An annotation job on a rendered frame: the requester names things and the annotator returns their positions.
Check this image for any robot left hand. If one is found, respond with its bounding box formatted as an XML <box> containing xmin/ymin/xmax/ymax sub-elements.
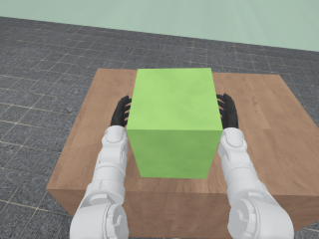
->
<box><xmin>110</xmin><ymin>96</ymin><xmax>132</xmax><ymax>127</ymax></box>

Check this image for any right robot upper arm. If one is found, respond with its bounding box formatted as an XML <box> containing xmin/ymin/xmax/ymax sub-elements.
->
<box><xmin>227</xmin><ymin>197</ymin><xmax>294</xmax><ymax>239</ymax></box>

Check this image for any carton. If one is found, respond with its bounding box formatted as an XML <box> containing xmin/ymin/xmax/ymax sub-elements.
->
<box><xmin>126</xmin><ymin>68</ymin><xmax>223</xmax><ymax>179</ymax></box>

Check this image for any left robot upper arm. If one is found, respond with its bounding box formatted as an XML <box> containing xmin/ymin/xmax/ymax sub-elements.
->
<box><xmin>70</xmin><ymin>202</ymin><xmax>130</xmax><ymax>239</ymax></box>

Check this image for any robot right forearm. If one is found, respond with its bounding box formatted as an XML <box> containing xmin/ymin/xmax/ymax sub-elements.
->
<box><xmin>217</xmin><ymin>127</ymin><xmax>294</xmax><ymax>237</ymax></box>

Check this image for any pedestal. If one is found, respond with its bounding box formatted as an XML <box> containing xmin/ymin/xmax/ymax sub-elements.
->
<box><xmin>46</xmin><ymin>68</ymin><xmax>319</xmax><ymax>239</ymax></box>

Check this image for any robot right hand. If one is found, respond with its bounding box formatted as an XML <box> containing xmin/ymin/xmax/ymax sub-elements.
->
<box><xmin>216</xmin><ymin>93</ymin><xmax>239</xmax><ymax>129</ymax></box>

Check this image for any robot left forearm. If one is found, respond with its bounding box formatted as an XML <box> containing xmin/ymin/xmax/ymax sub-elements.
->
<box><xmin>69</xmin><ymin>125</ymin><xmax>129</xmax><ymax>239</ymax></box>

